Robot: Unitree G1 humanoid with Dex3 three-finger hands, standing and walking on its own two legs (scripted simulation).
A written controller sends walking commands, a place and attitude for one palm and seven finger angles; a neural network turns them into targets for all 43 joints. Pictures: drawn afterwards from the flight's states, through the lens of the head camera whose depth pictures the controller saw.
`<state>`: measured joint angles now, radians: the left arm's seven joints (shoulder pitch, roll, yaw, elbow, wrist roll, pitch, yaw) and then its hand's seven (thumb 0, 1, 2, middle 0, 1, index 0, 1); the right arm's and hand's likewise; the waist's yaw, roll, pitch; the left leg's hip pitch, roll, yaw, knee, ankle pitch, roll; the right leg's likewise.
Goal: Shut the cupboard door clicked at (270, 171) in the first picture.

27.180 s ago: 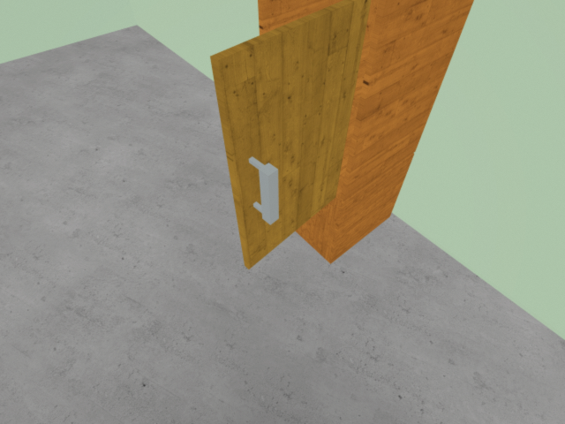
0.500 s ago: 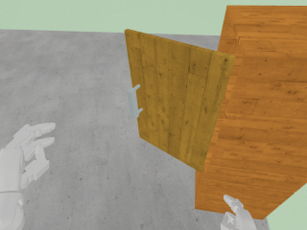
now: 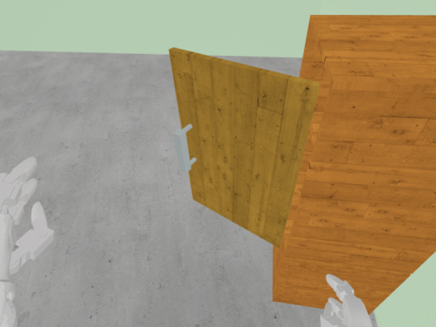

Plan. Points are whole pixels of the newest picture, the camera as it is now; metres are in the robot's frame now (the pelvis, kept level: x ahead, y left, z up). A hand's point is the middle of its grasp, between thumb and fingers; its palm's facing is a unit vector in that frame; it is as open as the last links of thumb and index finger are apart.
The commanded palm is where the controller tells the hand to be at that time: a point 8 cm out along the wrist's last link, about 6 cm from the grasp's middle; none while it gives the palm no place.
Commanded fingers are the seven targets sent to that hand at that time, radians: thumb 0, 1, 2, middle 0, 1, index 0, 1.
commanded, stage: step back with the hand held close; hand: left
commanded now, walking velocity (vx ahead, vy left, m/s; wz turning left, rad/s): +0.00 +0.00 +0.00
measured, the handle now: (187, 148) +0.63 +0.17 -0.04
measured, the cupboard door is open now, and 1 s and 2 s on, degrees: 64 64 64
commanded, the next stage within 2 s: stop stepping back and stand still in 1.38 s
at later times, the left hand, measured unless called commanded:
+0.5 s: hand (29, 239) +0.18 +0.29 +0.16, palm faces +0.35 -0.78 -0.52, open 7.4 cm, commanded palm +0.12 +0.33 +0.17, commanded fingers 0.00 0.90 0.90 -0.20 -0.30 -0.20 -0.30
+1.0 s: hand out of the picture +0.06 +0.29 +0.16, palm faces +0.50 -0.73 -0.46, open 7.4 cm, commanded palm +0.00 +0.32 +0.17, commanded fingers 0.00 0.90 0.90 -0.20 -0.30 -0.20 -0.30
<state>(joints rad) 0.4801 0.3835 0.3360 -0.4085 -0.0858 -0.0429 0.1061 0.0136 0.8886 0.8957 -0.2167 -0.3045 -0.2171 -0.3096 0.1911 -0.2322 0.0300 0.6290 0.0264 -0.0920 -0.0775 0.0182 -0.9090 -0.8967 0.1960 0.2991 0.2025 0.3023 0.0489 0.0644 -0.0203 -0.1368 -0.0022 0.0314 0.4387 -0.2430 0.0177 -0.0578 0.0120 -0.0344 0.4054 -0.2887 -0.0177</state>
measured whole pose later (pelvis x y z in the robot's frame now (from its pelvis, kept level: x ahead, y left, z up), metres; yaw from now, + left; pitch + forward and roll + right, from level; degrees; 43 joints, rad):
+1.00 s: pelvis -0.12 +0.02 -0.02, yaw +4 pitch +0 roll -2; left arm 0.52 0.41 0.45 -0.50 -0.03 -0.25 0.14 0.01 0.89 0.90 -0.21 -0.30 -0.21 -0.31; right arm 0.22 -0.22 0.01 0.59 0.00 -0.06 -0.07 0.02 -0.91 -0.90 0.20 0.30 0.21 0.30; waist 0.02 0.01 0.01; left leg -0.51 0.00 0.03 0.69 -0.34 0.04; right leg -0.38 0.02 0.00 0.63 -0.24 0.01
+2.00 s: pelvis -0.42 +0.08 -0.02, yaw -1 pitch -2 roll -2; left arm 0.33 0.43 0.47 -0.41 -0.02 -0.19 0.19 0.01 0.89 0.90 -0.21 -0.30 -0.21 -0.31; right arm 0.30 -0.25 -0.02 0.68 -0.01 -0.10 -0.10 0.02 -0.91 -0.90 0.20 0.30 0.20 0.30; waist -0.02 -0.06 -0.05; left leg -0.33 0.04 0.06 0.68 -0.39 0.04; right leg -0.53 -0.03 -0.06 0.87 -0.45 -0.02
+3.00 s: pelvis -0.45 +0.08 -0.01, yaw +3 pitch +2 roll -1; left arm 0.33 0.21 0.04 0.85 0.03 0.03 0.02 -0.05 0.97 0.89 -0.21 -0.30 -0.21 -0.30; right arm 0.31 -0.18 -0.02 0.93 -0.03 0.07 0.00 0.01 -0.91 -0.90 0.20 0.30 0.20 0.30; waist 0.00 0.01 0.04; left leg -0.37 0.01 0.04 0.72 -0.34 0.00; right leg -0.30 0.00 -0.10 0.58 -0.31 -0.03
